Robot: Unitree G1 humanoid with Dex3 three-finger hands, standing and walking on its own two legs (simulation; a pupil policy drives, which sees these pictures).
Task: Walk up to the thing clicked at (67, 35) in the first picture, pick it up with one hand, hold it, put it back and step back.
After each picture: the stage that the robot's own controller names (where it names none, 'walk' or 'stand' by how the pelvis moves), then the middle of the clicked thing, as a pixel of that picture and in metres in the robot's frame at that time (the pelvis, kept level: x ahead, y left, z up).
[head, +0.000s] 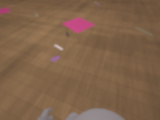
stand; (67, 33) +2.07 +0.72 -0.72
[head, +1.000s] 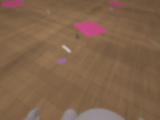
walk; (77, 36) +2.00 +0.35 -0.70
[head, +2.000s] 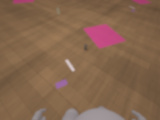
walk; (85, 47) +1.40 +0.12 -0.71
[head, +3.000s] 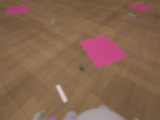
walk; (81, 67) +0.93 +0.13 -0.72
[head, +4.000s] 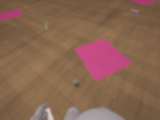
walk; (75, 82) +0.56 +0.22 -0.69
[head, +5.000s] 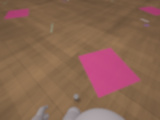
stand; (76, 97) +0.37 +0.16 -0.69
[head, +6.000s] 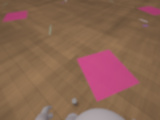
stand; (74, 101) +0.32 +0.18 -0.72
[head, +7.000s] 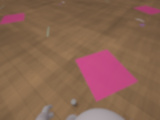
stand; (73, 102) +0.32 +0.20 -0.73
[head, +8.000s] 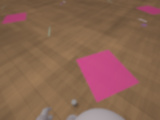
stand; (74, 103) +0.31 +0.20 -0.73
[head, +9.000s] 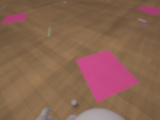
stand; (74, 103) +0.31 +0.19 -0.73
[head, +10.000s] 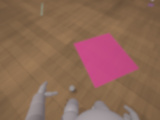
go down; (72, 89) +0.34 +0.18 -0.66
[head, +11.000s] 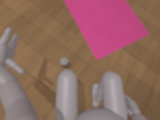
go down; (64, 62) +0.41 +0.20 -0.30
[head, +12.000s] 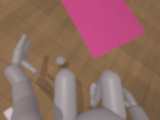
close in; (61, 62) +0.41 +0.20 -0.28
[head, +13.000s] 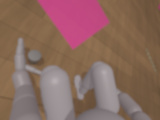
close; (34, 57) +0.41 +0.23 -0.22
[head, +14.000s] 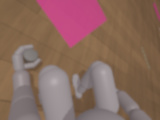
close; (30, 57) +0.40 +0.24 -0.23
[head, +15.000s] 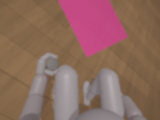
lift; (51, 65) +0.33 +0.24 -0.15
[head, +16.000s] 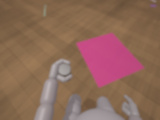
lift; (65, 73) +0.32 +0.17 +0.03
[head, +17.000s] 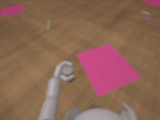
hold; (68, 74) +0.32 +0.16 +0.02
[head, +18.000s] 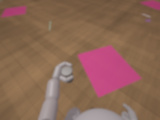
hold; (68, 75) +0.32 +0.17 +0.02
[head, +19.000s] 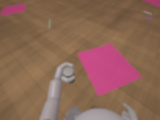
crouch; (69, 75) +0.32 +0.16 +0.01
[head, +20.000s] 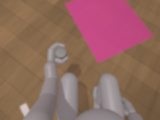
crouch; (62, 55) +0.44 +0.18 -0.08
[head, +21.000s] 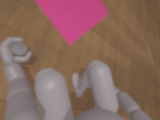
lower; (20, 51) +0.43 +0.27 -0.22
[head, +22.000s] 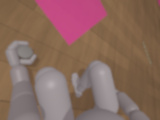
lower; (25, 54) +0.41 +0.25 -0.23
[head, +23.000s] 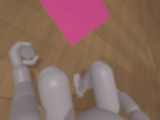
lower; (28, 55) +0.40 +0.26 -0.22
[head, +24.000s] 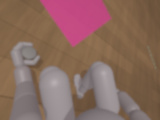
lower; (29, 55) +0.40 +0.25 -0.22
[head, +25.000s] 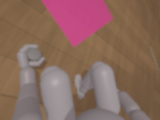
draw back; (34, 56) +0.40 +0.24 -0.22
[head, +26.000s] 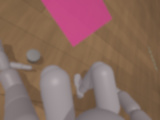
withdraw; (33, 57) +0.39 +0.24 -0.23
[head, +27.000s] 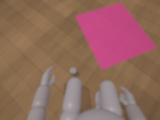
walk; (73, 71) +0.40 +0.17 -0.44
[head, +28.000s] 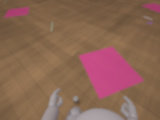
stand; (75, 99) +0.34 +0.15 -0.66
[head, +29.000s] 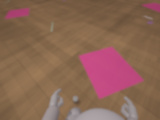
stand; (75, 99) +0.34 +0.17 -0.67
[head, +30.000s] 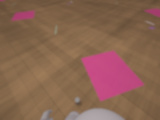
stand; (77, 100) +0.34 +0.15 -0.72
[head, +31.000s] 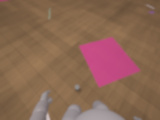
walk; (77, 88) +0.39 +0.12 -0.70
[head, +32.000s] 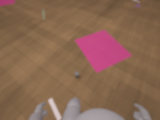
walk; (76, 74) +0.60 +0.20 -0.69
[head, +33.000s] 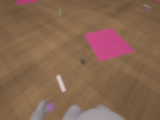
stand; (82, 60) +0.95 +0.16 -0.69
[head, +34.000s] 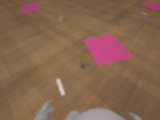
stand; (82, 64) +0.96 +0.16 -0.72
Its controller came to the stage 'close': yes
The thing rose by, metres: 0.73
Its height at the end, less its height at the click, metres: +0.00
